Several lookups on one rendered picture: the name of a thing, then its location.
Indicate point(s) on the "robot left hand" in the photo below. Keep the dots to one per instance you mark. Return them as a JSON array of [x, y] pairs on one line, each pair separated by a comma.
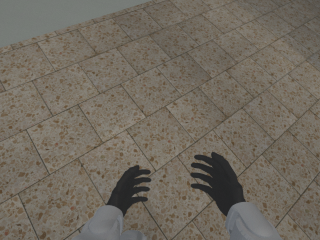
[[121, 196]]

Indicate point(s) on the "robot right forearm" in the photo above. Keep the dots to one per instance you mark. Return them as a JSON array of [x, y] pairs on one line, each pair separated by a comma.
[[244, 221]]

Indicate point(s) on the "left robot thigh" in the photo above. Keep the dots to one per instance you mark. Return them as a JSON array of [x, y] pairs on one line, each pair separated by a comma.
[[133, 235]]

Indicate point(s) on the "robot right hand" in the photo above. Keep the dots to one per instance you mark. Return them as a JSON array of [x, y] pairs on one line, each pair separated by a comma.
[[226, 190]]

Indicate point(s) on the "robot left forearm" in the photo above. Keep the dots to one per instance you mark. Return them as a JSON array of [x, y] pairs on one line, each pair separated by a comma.
[[106, 224]]

